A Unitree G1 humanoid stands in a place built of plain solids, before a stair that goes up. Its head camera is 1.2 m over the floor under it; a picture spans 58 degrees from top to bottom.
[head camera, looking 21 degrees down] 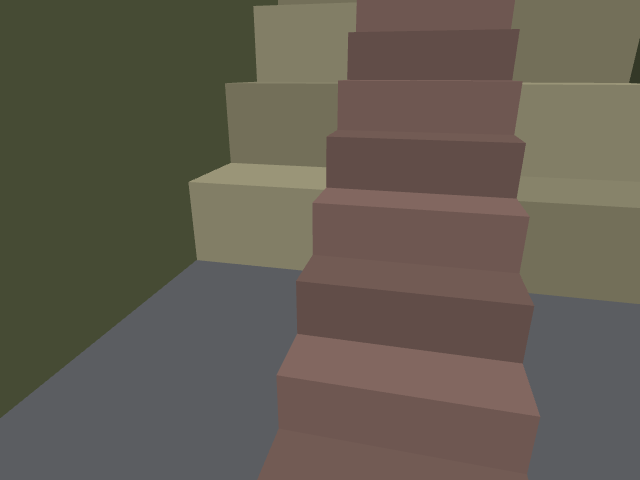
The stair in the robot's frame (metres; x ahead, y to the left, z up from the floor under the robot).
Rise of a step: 0.20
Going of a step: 0.22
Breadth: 0.70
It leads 13 degrees to the right of straight ahead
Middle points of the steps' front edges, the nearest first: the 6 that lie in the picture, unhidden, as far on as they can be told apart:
0.94 -0.22 0.39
1.15 -0.27 0.59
1.37 -0.31 0.78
1.58 -0.36 0.98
1.80 -0.41 1.17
2.01 -0.46 1.37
